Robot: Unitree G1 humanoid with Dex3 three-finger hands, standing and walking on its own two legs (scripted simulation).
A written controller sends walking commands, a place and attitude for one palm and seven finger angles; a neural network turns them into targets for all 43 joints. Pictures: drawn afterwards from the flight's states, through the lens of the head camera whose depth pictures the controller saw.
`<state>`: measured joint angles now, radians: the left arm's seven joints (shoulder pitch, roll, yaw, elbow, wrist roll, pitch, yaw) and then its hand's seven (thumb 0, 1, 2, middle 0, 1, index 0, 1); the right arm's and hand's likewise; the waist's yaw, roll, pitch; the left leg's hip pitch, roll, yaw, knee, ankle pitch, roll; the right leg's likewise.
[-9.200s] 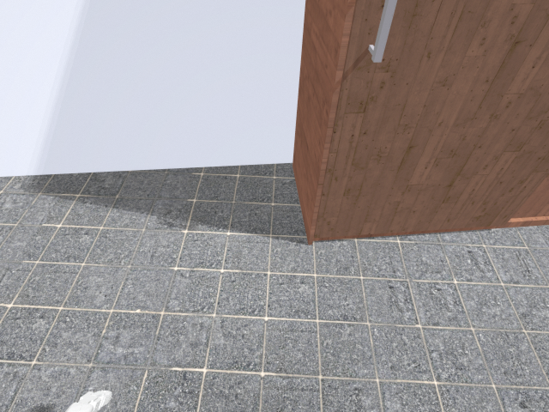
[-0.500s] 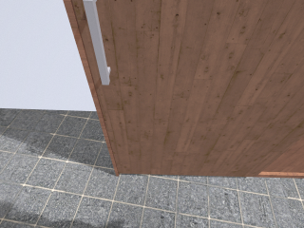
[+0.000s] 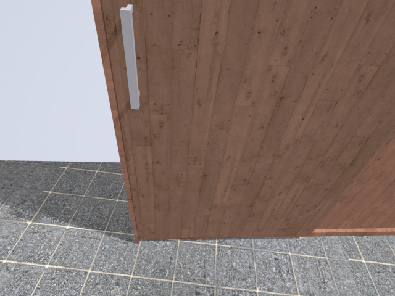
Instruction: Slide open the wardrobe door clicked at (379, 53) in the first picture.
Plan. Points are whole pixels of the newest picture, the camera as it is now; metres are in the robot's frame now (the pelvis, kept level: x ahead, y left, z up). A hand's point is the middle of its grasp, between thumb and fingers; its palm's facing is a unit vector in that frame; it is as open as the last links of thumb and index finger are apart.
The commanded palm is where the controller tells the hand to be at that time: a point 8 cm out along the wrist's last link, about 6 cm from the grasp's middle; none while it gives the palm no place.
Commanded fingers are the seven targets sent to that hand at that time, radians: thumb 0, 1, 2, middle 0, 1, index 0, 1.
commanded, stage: come to a stop and stand still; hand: left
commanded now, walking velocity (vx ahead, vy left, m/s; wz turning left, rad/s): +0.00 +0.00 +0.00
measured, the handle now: (132, 60) +0.56 +0.17 +0.24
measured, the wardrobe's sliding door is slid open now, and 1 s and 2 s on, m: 0.00 0.00 0.00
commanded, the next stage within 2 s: look again from close up in 1.06 s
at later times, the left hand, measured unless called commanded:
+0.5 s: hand out of the picture -0.14 +0.19 -0.16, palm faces +0.10 -0.98 -0.17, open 7.3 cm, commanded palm none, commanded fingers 0.00 0.90 0.90 -0.20 -0.30 -0.20 -0.30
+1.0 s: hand out of the picture -0.15 +0.22 -0.15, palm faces +0.05 -0.98 -0.20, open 7.3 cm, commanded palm none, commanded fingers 0.00 0.90 0.90 -0.20 -0.30 -0.20 -0.30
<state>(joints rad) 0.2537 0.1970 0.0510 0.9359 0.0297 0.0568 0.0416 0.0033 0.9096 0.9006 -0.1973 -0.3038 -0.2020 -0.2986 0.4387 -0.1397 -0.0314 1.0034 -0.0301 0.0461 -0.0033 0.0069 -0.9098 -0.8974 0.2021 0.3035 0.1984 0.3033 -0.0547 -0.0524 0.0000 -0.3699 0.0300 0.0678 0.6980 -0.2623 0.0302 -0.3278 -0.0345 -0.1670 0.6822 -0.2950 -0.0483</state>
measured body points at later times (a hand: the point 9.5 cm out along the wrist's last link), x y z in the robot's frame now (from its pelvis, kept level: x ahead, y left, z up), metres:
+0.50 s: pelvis -0.08 +0.03 +0.02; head -0.09 +0.05 +0.47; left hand -0.14 +0.24 -0.15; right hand -0.05 -0.20 -0.13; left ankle -0.04 +0.12 -0.72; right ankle -0.09 -0.07 -0.72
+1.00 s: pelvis -0.12 +0.05 +0.02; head -0.13 +0.05 +0.47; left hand -0.15 +0.27 -0.14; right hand -0.12 -0.17 -0.14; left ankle -0.04 +0.12 -0.71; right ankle -0.09 -0.07 -0.72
